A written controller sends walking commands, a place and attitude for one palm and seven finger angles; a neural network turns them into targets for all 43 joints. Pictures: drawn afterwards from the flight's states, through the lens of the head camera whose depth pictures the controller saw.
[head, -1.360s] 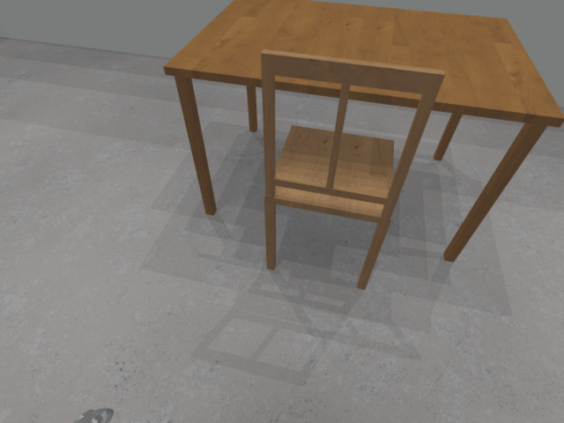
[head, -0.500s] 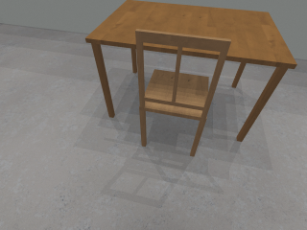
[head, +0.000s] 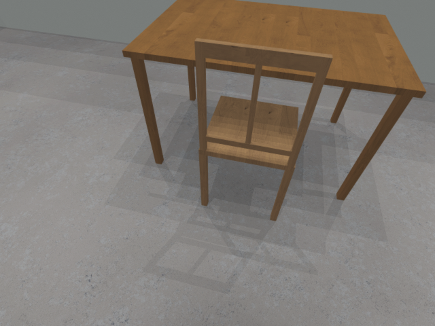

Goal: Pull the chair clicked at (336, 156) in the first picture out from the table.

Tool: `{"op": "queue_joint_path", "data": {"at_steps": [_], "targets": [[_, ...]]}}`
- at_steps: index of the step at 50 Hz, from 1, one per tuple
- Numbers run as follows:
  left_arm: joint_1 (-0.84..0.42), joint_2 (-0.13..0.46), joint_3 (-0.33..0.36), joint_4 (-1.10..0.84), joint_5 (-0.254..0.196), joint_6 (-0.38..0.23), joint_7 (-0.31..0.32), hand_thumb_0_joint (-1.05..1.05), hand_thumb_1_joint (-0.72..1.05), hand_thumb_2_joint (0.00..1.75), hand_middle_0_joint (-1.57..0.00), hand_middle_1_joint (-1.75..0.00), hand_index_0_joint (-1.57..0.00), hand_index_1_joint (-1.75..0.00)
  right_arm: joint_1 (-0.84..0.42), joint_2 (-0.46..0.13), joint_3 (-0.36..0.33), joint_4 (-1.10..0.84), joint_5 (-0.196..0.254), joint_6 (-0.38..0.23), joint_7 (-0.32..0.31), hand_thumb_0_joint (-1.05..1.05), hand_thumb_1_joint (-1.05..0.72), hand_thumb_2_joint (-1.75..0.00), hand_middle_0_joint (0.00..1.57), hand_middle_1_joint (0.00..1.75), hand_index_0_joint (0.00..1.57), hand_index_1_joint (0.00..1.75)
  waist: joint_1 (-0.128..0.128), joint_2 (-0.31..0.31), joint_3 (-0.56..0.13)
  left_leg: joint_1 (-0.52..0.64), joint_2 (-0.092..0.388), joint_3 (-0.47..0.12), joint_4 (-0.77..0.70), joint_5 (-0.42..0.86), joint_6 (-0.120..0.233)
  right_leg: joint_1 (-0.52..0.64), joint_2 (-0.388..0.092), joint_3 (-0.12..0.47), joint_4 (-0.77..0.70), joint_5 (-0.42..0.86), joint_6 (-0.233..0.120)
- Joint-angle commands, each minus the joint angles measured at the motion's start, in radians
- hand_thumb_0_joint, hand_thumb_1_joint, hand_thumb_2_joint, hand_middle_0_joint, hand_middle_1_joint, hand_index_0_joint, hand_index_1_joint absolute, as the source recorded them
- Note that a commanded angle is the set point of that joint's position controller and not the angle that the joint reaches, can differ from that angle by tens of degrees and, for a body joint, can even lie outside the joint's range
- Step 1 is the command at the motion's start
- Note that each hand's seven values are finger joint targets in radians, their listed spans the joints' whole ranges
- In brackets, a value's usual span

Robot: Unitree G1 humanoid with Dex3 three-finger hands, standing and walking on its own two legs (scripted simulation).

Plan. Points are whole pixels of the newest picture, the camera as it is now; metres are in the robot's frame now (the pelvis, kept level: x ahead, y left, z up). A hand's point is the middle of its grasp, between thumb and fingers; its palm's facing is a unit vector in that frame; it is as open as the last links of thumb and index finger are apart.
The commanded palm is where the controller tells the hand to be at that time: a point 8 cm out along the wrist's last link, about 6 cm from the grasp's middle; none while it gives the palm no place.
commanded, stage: look at it before walking up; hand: left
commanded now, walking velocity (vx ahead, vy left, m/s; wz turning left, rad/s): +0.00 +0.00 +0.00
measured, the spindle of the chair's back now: (252, 108) +0.83 -0.08 -0.09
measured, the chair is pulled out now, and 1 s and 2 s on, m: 0.00 0.00 0.00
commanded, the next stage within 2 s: turn to face it in 0.08 s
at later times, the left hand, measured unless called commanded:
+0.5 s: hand out of the picture +0.09 +0.24 -0.16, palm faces -0.05 -0.94 -0.33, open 7.4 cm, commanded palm none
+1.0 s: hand out of the picture +0.08 +0.17 -0.18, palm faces -0.17 -0.96 -0.20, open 7.4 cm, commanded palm none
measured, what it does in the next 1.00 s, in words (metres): stands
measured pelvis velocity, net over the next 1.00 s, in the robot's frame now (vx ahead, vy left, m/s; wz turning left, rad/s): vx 0.02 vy -0.01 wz -0.19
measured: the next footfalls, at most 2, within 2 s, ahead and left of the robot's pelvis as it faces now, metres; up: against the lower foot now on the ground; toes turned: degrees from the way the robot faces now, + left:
left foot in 1.44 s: +0.29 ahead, +0.02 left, +0.00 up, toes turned -5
right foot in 1.98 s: +0.41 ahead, -0.25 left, +0.00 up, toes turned -21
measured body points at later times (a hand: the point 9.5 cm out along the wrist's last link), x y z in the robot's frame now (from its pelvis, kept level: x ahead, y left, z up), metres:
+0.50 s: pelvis +0.00 +0.00 +0.00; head +0.01 +0.00 +0.45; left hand +0.09 +0.29 -0.14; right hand +0.08 -0.30 -0.13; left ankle +0.00 +0.13 -0.75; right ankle +0.00 -0.11 -0.75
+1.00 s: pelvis +0.02 -0.01 -0.01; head +0.02 -0.02 +0.44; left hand +0.09 +0.23 -0.16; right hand -0.05 -0.25 -0.17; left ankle +0.00 +0.13 -0.75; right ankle +0.00 -0.11 -0.72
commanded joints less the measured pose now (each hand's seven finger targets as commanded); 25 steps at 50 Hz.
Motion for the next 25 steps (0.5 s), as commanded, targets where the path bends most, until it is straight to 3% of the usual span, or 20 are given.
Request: {"op": "queue_joint_path", "data": {"at_steps": [1,9,16,25], "targets": [[-0.039,0.206,0.045,-0.062,-0.001,-0.027,0.014,0.00,0.90,0.90,-0.20,-0.30,-0.20,-0.30,-0.048,-0.202,-0.034,-0.063,-0.001,-0.025,-0.012,0.00,-0.90,-0.90,0.20,0.30,0.20,0.30,-0.003,0.007,-0.062,0.011,0.107,-0.091,-0.058,0.135,0.041,0.008,-0.121,0.110,-0.071,0.156,-0.023],[-0.038,0.207,0.046,-0.061,0.000,-0.027,0.014,0.00,0.90,0.90,-0.20,-0.30,-0.20,-0.30,-0.051,-0.204,-0.034,-0.061,-0.001,-0.025,-0.012,0.00,-0.90,-0.90,0.20,0.30,0.20,0.30,-0.004,0.005,-0.071,0.018,0.107,-0.091,-0.062,0.145,0.040,0.016,-0.121,0.111,-0.072,0.169,-0.024],[-0.040,0.216,0.055,-0.069,0.000,-0.024,0.012,0.00,0.90,0.90,-0.20,-0.30,-0.20,-0.30,-0.046,-0.212,-0.043,-0.067,-0.002,-0.028,-0.018,0.00,-0.90,-0.90,0.20,0.30,0.20,0.30,-0.006,-0.002,-0.088,0.050,0.118,-0.058,-0.030,0.193,0.036,0.015,-0.116,0.133,-0.042,0.277,-0.035],[0.017,0.129,0.047,-0.088,0.001,0.009,0.015,0.00,0.90,0.90,-0.20,-0.30,-0.20,-0.30,0.009,-0.111,-0.035,-0.089,-0.004,-0.007,-0.024,0.00,-0.90,-0.90,0.20,0.30,0.20,0.30,-0.009,0.002,-0.054,0.020,0.120,-0.006,0.023,0.121,0.019,-0.054,-0.101,0.175,0.009,0.271,-0.028]]}}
